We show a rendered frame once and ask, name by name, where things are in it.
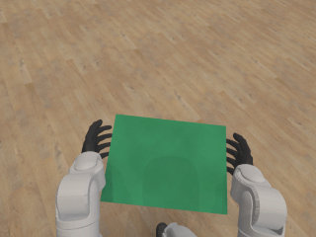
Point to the right robot hand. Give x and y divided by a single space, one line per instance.
242 155

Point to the carton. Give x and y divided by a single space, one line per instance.
168 164

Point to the right robot thigh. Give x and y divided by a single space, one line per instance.
178 231

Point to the left robot hand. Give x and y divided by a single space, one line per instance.
92 139

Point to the right robot foot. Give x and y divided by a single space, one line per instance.
160 229

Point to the right robot forearm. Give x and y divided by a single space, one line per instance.
262 209

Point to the left robot forearm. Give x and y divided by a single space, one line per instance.
77 198

